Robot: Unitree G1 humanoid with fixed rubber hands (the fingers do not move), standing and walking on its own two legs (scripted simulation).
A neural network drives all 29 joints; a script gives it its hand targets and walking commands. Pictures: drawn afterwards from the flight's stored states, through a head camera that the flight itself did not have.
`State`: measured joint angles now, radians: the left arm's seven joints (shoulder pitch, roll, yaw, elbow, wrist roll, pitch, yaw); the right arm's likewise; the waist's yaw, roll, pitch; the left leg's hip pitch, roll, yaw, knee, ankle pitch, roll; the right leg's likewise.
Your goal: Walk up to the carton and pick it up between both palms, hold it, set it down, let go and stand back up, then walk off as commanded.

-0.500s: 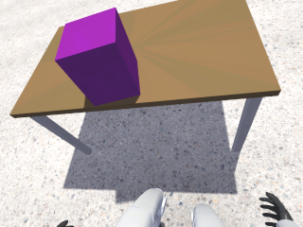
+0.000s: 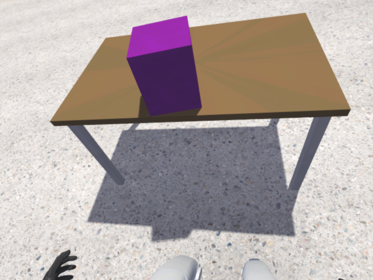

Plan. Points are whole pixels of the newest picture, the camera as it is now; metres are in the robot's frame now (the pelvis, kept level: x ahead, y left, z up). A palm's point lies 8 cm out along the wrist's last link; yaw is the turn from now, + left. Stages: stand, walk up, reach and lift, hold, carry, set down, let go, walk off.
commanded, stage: walk off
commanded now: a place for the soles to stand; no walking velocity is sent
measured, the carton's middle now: (168, 68) +0.79 +0.14 +0.01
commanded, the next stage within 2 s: none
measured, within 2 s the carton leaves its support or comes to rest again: neither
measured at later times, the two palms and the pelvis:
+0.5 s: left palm out of the picture -0.10 +0.49 -0.12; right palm out of the picture +0.00 -0.15 -0.06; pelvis -0.14 +0.16 +0.01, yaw +3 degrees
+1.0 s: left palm out of the picture -0.25 +0.45 -0.10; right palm out of the picture -0.13 -0.17 -0.09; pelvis -0.26 +0.13 -0.01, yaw +0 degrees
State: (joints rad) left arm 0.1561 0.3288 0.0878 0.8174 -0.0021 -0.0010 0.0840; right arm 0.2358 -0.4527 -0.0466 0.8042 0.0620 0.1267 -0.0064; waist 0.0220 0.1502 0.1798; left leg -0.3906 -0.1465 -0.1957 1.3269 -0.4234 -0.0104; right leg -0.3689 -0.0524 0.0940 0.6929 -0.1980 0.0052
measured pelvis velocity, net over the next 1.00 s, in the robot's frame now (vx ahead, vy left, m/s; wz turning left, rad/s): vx -0.26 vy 0.13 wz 0.01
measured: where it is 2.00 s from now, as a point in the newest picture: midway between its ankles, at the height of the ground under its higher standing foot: outside the picture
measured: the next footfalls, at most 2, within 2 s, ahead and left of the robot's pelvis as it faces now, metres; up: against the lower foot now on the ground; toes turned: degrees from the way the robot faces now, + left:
left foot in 0.14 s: -0.03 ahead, +0.23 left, +0.00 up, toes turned -7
right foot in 0.88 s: -0.12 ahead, -0.01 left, +0.00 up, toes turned +7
